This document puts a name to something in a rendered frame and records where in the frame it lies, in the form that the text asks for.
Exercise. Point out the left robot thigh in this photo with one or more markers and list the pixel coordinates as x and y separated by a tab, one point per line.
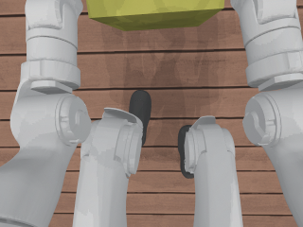
103	180

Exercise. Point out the right robot forearm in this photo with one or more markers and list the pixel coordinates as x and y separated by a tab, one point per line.
271	34

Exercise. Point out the robot right upper arm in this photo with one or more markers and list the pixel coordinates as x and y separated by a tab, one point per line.
274	120

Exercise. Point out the left robot forearm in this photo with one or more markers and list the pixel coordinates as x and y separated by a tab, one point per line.
52	44

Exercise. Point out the robot thigh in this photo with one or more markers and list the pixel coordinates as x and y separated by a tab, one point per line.
217	194
103	180

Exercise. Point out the right robot thigh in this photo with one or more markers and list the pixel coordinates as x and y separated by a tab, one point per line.
217	194

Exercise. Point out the robot left upper arm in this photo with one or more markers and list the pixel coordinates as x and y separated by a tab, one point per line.
48	129

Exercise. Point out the carton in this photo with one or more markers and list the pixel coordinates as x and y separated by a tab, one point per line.
131	15

